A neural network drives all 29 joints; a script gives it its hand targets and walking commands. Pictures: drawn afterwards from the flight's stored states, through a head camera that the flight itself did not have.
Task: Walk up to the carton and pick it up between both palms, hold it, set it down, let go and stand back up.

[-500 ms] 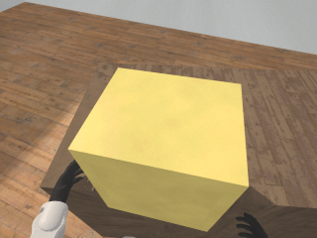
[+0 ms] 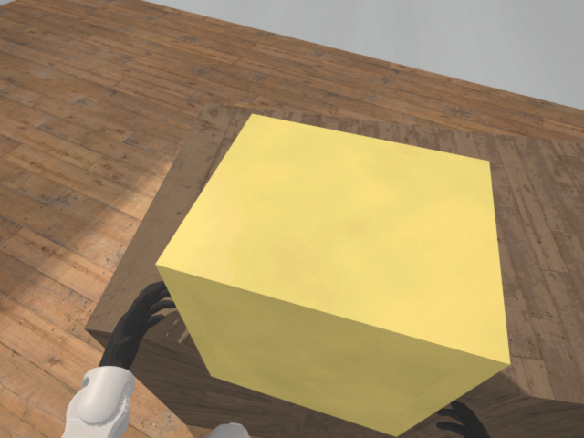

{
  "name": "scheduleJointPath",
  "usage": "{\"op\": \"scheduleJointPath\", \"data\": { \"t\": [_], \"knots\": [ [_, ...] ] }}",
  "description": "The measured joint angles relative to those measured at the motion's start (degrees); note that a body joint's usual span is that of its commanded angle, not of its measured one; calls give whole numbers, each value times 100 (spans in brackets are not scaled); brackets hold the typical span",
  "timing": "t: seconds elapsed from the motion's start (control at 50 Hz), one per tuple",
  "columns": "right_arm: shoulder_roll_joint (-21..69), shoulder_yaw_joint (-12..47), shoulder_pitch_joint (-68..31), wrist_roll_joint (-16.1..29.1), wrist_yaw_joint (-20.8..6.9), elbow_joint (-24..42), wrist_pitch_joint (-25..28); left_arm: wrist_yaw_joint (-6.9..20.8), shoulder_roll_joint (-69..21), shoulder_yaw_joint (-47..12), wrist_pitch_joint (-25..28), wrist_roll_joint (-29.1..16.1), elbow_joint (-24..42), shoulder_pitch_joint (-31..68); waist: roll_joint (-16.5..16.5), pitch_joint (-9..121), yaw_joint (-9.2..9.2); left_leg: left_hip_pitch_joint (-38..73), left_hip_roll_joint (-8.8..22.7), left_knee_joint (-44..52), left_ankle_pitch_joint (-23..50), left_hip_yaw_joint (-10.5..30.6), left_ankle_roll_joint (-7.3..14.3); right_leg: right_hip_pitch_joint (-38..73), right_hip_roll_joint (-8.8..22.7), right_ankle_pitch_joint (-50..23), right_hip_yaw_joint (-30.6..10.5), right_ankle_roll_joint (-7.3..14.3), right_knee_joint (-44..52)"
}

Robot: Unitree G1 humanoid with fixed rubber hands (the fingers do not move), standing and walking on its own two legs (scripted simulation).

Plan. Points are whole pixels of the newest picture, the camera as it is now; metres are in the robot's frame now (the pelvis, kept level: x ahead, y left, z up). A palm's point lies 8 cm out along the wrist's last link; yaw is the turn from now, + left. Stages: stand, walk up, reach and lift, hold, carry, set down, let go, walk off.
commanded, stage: stand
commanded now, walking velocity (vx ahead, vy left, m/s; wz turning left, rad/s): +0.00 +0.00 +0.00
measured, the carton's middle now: (328, 285) +0.27 -0.02 +0.11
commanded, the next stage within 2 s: none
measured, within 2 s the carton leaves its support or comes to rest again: neither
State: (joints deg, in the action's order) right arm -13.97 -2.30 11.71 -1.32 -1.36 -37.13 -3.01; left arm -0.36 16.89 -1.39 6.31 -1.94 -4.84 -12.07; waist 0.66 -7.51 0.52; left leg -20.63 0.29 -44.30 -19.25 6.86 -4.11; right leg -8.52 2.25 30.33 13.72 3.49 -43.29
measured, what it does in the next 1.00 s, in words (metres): stands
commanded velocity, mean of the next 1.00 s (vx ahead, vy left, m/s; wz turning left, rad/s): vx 0.00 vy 0.00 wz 0.00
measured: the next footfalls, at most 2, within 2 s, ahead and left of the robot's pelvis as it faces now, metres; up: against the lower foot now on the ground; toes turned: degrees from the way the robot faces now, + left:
none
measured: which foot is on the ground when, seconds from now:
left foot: down 0.00-1.00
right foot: down 0.00-1.00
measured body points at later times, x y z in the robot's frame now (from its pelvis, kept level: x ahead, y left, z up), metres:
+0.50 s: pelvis +0.00 +0.02 +0.00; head +0.02 +0.02 +0.45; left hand +0.24 +0.22 +0.03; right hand +0.14 -0.24 -0.10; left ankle +0.06 +0.16 -0.71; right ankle -0.06 -0.06 -0.71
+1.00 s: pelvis -0.01 +0.01 +0.00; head +0.01 +0.02 +0.45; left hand +0.24 +0.22 +0.03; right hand +0.14 -0.24 -0.10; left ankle +0.06 +0.16 -0.71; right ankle -0.06 -0.06 -0.71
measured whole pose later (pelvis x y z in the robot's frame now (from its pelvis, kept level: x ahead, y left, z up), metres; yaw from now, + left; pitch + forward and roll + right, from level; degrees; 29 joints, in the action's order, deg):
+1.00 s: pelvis -0.01 +0.01 +0.00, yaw +2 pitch -5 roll +0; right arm -14.0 -3.6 12.1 -1.1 -2.2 -37.0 -2.4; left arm 0.3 15.2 -3.2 5.7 -2.2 -7.9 -9.0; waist 0.3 -6.6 -0.8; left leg -21.2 -2.0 -44.2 -18.0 8.0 -2.6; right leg -8.2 4.2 29.8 15.3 2.2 -43.1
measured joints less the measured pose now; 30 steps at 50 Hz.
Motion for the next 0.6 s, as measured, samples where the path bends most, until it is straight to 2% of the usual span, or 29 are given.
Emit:
{"op": "scheduleJointPath", "data": {
  "t": [0.2,0.6],
  "knots": [
    [-81,-95,1,-22,-21,-110,5,62,-66,-146,-24,27,15,-38,-20,101,-33,-28,-124,178,101,-24,132,-18,119,-96,9,-114,168],
    [16,-169,-4,-5,-95,-104,70,53,-138,-196,-29,15,-221,133,-27,139,-118,-5,-209,184,158,25,167,33,194,-110,76,-154,150]
  ]
}}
